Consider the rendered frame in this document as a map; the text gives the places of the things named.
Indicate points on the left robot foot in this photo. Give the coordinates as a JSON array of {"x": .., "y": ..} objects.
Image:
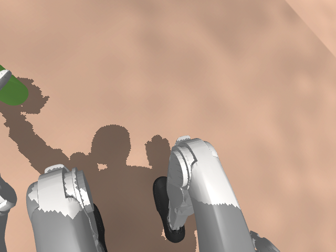
[{"x": 100, "y": 228}]

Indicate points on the right robot hand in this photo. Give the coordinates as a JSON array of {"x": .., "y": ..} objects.
[{"x": 262, "y": 244}]

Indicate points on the right robot foot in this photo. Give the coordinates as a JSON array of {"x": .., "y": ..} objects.
[{"x": 162, "y": 205}]

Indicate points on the can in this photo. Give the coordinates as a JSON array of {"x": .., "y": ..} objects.
[{"x": 14, "y": 92}]

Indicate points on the left robot arm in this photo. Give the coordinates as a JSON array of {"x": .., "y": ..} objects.
[{"x": 8, "y": 200}]

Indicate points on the left robot hand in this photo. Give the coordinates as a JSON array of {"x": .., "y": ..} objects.
[{"x": 5, "y": 76}]

